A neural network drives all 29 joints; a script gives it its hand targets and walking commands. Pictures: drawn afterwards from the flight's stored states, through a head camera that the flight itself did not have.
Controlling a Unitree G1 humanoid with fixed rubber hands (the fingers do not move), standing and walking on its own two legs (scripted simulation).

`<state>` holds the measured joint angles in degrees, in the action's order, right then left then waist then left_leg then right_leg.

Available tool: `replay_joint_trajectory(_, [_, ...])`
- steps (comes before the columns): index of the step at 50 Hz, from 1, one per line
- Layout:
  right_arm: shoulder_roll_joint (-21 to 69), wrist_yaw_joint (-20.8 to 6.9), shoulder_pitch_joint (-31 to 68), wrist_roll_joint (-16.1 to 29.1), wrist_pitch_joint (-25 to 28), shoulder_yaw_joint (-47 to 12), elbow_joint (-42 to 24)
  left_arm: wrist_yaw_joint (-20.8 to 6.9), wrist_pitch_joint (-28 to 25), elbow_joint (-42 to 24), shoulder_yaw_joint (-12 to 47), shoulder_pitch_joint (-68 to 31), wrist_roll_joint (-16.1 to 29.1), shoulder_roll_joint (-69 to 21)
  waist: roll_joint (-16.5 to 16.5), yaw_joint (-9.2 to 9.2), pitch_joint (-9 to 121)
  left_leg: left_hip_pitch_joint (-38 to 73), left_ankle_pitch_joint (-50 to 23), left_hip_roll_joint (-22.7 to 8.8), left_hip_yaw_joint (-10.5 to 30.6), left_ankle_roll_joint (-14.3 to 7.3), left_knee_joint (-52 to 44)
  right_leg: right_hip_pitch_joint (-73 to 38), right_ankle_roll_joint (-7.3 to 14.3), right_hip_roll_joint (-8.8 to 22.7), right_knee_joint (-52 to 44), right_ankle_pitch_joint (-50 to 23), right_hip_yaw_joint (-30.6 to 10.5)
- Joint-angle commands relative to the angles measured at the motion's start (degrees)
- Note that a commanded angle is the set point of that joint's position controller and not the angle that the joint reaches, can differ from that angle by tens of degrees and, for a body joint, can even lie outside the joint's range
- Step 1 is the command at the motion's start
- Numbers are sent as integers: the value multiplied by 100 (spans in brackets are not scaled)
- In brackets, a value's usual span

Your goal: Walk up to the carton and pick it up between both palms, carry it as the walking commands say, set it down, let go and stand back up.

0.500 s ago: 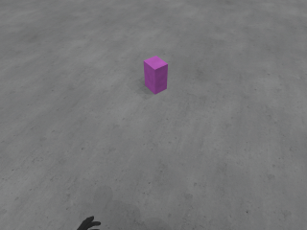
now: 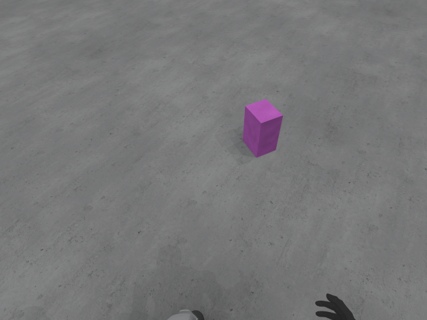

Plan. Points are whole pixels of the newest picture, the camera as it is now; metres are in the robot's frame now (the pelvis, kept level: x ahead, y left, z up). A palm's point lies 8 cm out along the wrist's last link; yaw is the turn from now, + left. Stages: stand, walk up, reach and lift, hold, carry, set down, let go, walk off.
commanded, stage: walk up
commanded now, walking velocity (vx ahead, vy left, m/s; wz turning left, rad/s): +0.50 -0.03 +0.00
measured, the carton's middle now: (261, 129) +1.31 -0.09 -0.63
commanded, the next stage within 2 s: none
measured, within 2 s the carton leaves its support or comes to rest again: neither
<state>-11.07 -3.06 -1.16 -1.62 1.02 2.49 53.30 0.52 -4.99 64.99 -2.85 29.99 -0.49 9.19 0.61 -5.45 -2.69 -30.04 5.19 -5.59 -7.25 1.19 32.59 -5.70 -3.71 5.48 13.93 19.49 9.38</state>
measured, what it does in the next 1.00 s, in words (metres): walks ahead: left foot, then right foot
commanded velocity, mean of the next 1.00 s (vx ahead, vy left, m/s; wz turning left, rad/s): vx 0.50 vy -0.03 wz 0.00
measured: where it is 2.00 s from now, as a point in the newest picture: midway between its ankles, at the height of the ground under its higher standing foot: (247, 191)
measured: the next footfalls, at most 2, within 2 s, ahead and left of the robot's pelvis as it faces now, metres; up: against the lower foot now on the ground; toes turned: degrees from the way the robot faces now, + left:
left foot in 0.04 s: +0.19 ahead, +0.14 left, +0.00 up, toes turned +10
right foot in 0.58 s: +0.44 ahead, -0.17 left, +0.00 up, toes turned -10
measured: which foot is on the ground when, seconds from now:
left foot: up 0.00-0.02, down 0.04-0.58, up 0.60-1.00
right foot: down 0.00-0.06, up 0.08-0.56, down 0.58-1.00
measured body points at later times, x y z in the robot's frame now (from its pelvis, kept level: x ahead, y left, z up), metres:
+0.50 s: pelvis +0.25 -0.01 +0.01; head +0.27 +0.02 +0.46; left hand +0.40 +0.21 -0.14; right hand +0.13 -0.23 -0.12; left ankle +0.15 +0.13 -0.74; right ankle +0.39 -0.17 -0.69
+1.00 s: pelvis +0.50 -0.04 +0.01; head +0.52 -0.06 +0.46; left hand +0.39 +0.19 -0.12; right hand +0.66 -0.26 -0.13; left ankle +0.65 +0.13 -0.69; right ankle +0.41 -0.16 -0.74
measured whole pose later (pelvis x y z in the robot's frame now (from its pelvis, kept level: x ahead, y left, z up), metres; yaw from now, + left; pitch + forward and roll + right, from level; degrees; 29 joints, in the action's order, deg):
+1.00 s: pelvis +0.50 -0.04 +0.01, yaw +0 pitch +0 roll +1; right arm -12.7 -3.6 -3.7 -1.5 -0.1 3.2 53.4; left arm 0.0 -5.3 63.6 -2.4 28.5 -1.0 9.5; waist 1.8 -4.9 -3.1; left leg -32.7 2.3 -6.8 -5.3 2.6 38.9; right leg -2.4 -2.0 5.3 14.4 15.8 9.3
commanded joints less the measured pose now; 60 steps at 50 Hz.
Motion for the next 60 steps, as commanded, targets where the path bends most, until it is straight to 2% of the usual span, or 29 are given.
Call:
replay_joint_trajectory(1, [-482,126,-755,-50,191,136,31,47,28,7,-158,-5,57,1007,-841,707,61,1634,431,153,-380,-142,-231,1024,786,801,793,-2483,-126])
replay_joint_trajectory(2, [-751,204,-1622,-92,270,233,356,39,31,32,-136,62,78,914,-198,1024,590,2805,575,221,-439,-238,-277,1468,735,554,2075,-2526,-41])
replay_joint_trajectory(3, [-1271,284,-2491,-185,334,385,531,38,9,-79,-69,63,54,682,869,1376,1236,4090,1295,-902,1110,-416,-497,2690,592,280,3876,-1187,-141])
replay_joint_trajectory(4, [-1900,319,-2927,-110,305,519,541,20,-8,-355,-24,183,67,410,2330,1441,1752,4779,1583,-2507,3899,-928,-1960,4143,521,-513,5496,1189,-462])
replay_joint_trajectory(5, [-1750,312,-2765,-15,271,442,547,4,59,-262,-154,9,-26,692,1080,1060,1595,4189,1297,-2722,4358,-855,-2068,4177,585,-86,6097,928,-1188])
replay_joint_trajectory(7, [-1070,328,-1821,-13,314,235,466,-81,101,-355,-113,-353,-47,499,157,557,463,2749,74,-1954,2663,-725,-1795,3952,537,273,5782,-30,-1386])
replay_joint_trajectory(9, [-616,330,-1546,39,424,133,496,-166,238,-386,-102,-430,-77,395,589,395,229,2112,-245,-1359,1441,-496,-1883,3605,373,336,5422,-480,-1199])
replay_joint_trajectory(10, [-570,327,-1657,57,449,113,538,-203,323,-425,-100,-456,-120,354,755,377,213,2020,-401,-1277,1180,-447,-1934,3563,320,321,5309,-703,-1122])
replay_joint_trajectory(19, [-701,341,-2705,45,444,164,654,-446,503,-1101,-36,-2401,-117,385,839,774,-545,2226,193,-1235,544,-438,-2527,4164,63,267,3300,-1880,-564])
replay_joint_trajectory(23, [-776,385,-2912,3,428,215,714,-491,436,-1217,-31,-2947,-48,385,992,951,-682,2473,-69,-1330,346,-527,-2566,3752,91,152,2182,-1702,-383])
replay_joint_trajectory(26, [-692,355,-2814,3,404,172,879,-407,270,-1229,-24,-2848,-100,450,1509,839,-407,2298,120,-1082,-4,-597,-2295,2789,187,-63,1815,-1096,-92])
replay_joint_trajectory(28, [-794,338,-2828,16,366,142,959,-275,167,-992,-135,-2199,-108,670,621,508,112,2249,-861,-929,-196,-573,-939,1755,333,-228,1284,-931,202])
replay_joint_trajectory(29, [-665,334,-2910,-36,358,80,934,-191,96,-706,-244,-1418,-145,961,-115,231,721,1733,-833,-702,-240,-482,465,587,472,-135,1271,-698,17])
replay_joint_trajectory(30, [-252,330,-2903,-45,394,-1,767,-111,47,-507,-377,-475,-251,1543,-1436,-181,1315,436,886,-293,-130,-268,2281,-488,801,1183,673,359,-1794])
replay_joint_trajectory(31, [-75,309,-2850,37,409,-8,516,-86,62,-463,-451,46,-216,2113,-2171,-223,1615,-662,2605,179,280,-185,3493,-852,1243,2391,-370,865,-3961])
replay_joint_trajectory(32, [-581,340,-2654,-40,334,112,602,-114,67,-568,-356,-148,-181,2000,-698,-21,1299,-907,2327,-101,821,-231,4035,-454,1172,2490,-230,330,-4065])
replay_joint_trajectory(33, [-545,322,-2515,-15,331,149,631,-116,19,-672,-258,-657,-168,1596,-343,190,721,-867,1792,-274,926,-225,4037,113,1085,2191,-86,-646,-3400])
replay_joint_trajectory(34, [-328,283,-2463,-5,315,121,655,-116,-35,-731,-170,-1108,-118,1093,-388,383,425,-610,1333,-462,844,-200,3697,632,1017,1795,-69,-1170,-2453])
replay_joint_trajectory(37, [-127,159,-2300,-49,43,102,562,-101,-120,-649,-10,-1233,-90,689,-988,579,81,-68,753,-415,682,-112,3266,1404,771,1286,-240,-1666,-1405])
replay_joint_trajectory(45, [-279,-39,-499,-13,-112,103,-144,-37,-105,-454,-65,-400,-51,898,-949,303,-541,-682,-314,-246,392,150,1462,1140,808,1227,-693,-1245,-871])
replay_joint_trajectory(49, [-245,-76,259,30,-36,66,-370,-23,-94,-327,-125,-121,-49,993,-1005,143,-661,-450,-371,-142,153,168,381,874,843,1264,-726,-1632,-667])
replay_joint_trajectory(51, [-281,-59,410,17,31,46,-472,-18,-29,-306,-126,-175,-15,979,-1466,239,-475,290,13,2,-28,46,84,1046,835,969,-643,-1335,-334])
replay_joint_trajectory(52, [-317,-24,302,6,52,67,-415,-5,6,-247,-117,-116,-20,1014,-1400,256,-449,469,223,43,-151,8,92,1029,868,1005,-488,-1499,-340])
replay_joint_trajectory(54, [-452,67,-384,-34,133,137,-217,15,28,-131,-145,-119,10,1130,-828,521,-155,1134,487,135,-317,-74,-169,921,843,997,365,-2360,-300])
replay_joint_trajectory(55, [-625,135,-1117,-74,210,200,27,12,46,-97,-135,-133,49,1085,-326,828,267,2072,503,245,-490,-146,-439,1106,747,751,1447,-2691,-107])
replay_joint_trajectory(56, [-1019,220,-2067,-136,289,332,281,13,43,-128,-45,-63,36,809,394,1204,974,3608,834,-283,256,-330,-394,2118,613,464,3054,-2073,-81])
replay_joint_trajectory(57, [-1828,275,-2806,-167,294,508,329,12,25,-340,37,62,45,354,1950,1440,1553,4746,1185,-2277,3228,-827,-1532,3953,392,-477,4886,1105,-202])
replay_joint_trajectory(58, [-2020,307,-3005,-14,234,530,364,-15,95,-353,-185,19,-21,760,1126,1214,1814,4416,757,-2910,4422,-920,-2039,4067,428,-202,5845,1178,-1033])
replay_joint_trajectory(60, [-1299,318,-1938,-13,257,321,309,-94,104,-475,-138,-531,-62,647,517,698,646,3027,-94,-2108,2812,-836,-1775,3991,483,168,5775,283,-1277])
